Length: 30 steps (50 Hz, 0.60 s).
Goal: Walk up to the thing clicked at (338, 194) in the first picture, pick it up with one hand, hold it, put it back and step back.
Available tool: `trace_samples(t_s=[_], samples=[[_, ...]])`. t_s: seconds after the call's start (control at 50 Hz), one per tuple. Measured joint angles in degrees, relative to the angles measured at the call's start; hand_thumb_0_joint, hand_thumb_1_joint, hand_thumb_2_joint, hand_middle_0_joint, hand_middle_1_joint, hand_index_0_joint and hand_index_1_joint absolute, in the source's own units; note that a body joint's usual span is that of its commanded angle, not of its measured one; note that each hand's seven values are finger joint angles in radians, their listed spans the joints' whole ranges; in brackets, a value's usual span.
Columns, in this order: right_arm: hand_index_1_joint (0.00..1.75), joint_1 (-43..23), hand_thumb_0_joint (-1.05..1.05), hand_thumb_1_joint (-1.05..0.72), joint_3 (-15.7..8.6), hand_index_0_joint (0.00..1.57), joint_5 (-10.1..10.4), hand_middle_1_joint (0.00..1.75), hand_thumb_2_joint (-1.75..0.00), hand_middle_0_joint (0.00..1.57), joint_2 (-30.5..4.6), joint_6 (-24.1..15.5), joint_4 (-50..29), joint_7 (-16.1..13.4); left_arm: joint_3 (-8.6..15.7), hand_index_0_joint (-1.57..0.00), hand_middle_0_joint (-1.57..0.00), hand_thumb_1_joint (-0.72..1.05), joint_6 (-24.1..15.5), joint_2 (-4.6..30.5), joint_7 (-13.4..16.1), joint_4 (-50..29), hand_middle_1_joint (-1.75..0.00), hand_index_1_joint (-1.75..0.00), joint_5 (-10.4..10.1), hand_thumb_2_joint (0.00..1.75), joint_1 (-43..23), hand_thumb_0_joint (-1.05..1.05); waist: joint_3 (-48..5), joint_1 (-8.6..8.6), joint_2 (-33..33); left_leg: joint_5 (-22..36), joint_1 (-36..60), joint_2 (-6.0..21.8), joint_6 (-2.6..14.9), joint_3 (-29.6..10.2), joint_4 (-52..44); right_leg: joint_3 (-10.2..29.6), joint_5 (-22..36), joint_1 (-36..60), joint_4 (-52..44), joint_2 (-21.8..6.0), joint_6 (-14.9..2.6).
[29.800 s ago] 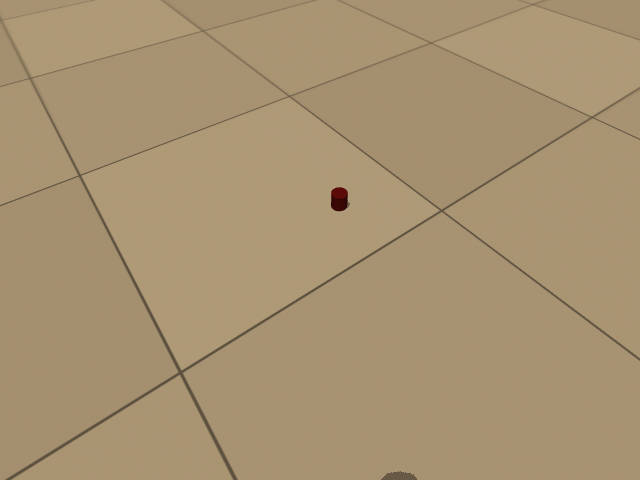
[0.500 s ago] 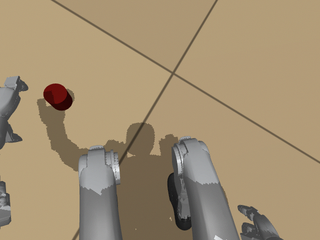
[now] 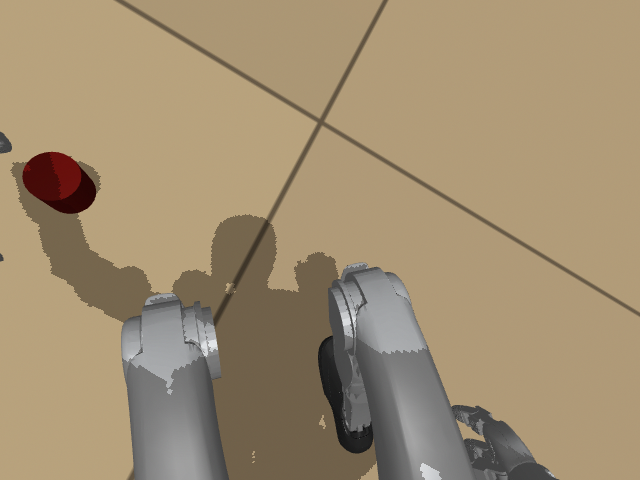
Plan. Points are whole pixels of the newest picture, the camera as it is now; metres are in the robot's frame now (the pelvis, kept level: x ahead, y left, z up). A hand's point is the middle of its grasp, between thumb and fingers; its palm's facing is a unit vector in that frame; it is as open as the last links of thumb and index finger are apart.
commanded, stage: rise first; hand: left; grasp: from above
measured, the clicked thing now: (62, 184) +0.51 +0.31 -0.31
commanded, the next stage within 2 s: none
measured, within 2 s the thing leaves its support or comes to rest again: neither
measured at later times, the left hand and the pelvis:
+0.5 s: hand out of the picture +0.45 +0.35 -0.19, palm faces -0.44 -0.09 -0.90, open 14.2 cm; pelvis +0.00 +0.00 -0.01, yaw -2 degrees
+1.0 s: hand out of the picture +0.47 +0.35 -0.20, palm faces -0.44 -0.09 -0.90, open 14.2 cm; pelvis +0.00 +0.00 -0.02, yaw -3 degrees
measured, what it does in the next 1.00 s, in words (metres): stands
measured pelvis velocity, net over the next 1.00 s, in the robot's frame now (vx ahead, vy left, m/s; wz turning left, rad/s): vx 0.00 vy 0.00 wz -0.05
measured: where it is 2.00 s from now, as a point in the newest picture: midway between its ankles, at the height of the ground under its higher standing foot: (276, 432)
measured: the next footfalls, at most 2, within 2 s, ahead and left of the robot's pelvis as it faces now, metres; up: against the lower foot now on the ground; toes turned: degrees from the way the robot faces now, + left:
none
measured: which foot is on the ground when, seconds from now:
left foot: down 0.00-1.00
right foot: down 0.00-1.00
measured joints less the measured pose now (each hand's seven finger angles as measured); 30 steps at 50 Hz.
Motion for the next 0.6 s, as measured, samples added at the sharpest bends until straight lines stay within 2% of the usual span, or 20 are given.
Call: trace_samples(t_s=[0.28, 0.6], samples=[[0.3, 0.1, 0.0, -0.92, 1.1, 0.2, -0.8, 0.3, -0.9, 0.2, -0.7, 0.5, -0.5, 0.6, 0.7, -0.08, -0.08, -0.56, 0.4, 2.0, -0.1, 0.5, -1.02, -1.03, -0.8, 1.02, -1.1, 0.0, 1.7, -1.18, -0.6, -0.6, -0.9, 0.3, -0.41, -0.9, 1.8, -0.7, 0.0, -1.0, 1.3, 0.5, 0.13], [0.3, 0.1, 0.0, -0.91, 3.0, 0.2, -0.8, 0.3, -0.9, 0.2, -0.7, 0.6, -0.9, 0.7, -0.3, -0.08, -0.08, -0.56, 0.6, 3.6, 0.7, 3.4, -1.03, -1.03, -0.3, 1.02, -3.3, 0.0, 2.5, -2.3, -0.6, -0.1, -2.2, 0.1, -0.04, -1.4, 3.5, -1.0, 0.5, -1.9, 2.4, 0.7, 0.0]])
